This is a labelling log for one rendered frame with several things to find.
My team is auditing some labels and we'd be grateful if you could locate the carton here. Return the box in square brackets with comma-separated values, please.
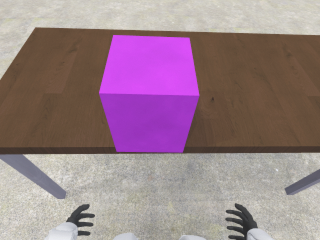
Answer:
[99, 35, 200, 153]

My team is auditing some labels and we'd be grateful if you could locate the left robot hand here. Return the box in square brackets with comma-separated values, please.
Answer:
[66, 204, 95, 236]

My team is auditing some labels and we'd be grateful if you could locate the table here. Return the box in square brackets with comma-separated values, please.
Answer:
[0, 27, 320, 199]

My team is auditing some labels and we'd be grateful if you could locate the right robot hand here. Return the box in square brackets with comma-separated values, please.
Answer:
[225, 203, 258, 240]

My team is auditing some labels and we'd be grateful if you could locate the right robot forearm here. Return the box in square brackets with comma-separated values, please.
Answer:
[246, 228, 274, 240]

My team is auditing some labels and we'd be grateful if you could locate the left robot forearm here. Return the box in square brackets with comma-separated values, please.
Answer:
[44, 222, 78, 240]

